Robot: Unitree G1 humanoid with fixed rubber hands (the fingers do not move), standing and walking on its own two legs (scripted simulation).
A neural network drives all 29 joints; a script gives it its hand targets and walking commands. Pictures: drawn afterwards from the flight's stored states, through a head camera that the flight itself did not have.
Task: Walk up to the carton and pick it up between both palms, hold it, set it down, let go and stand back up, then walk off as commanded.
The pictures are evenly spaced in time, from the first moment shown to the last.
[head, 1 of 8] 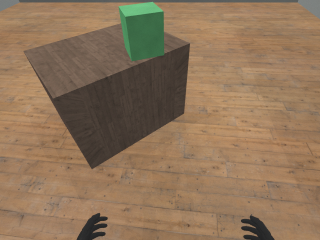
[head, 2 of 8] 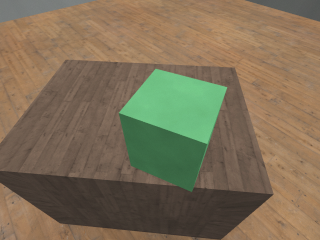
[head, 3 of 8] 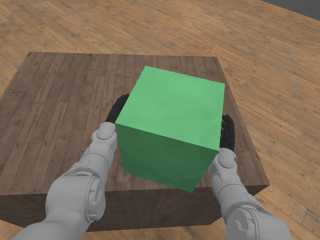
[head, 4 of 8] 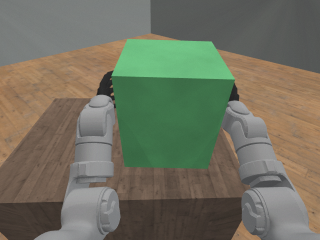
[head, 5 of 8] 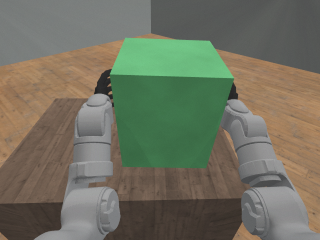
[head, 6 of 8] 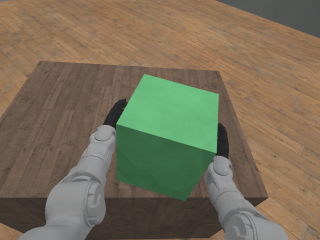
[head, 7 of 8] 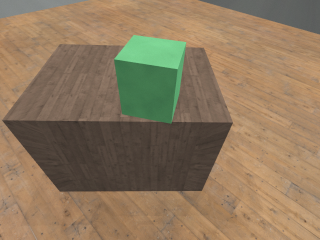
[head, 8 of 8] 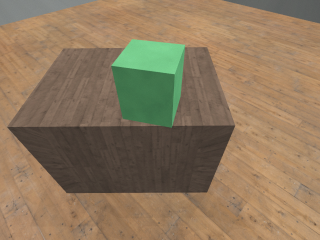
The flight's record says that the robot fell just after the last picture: no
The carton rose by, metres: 0.22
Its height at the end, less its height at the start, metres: +0.00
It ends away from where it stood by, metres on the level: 0.03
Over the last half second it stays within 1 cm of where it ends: yes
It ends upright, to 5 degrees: yes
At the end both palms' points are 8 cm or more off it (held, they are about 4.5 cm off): yes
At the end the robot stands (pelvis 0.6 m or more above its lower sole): yes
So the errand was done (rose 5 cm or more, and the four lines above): yes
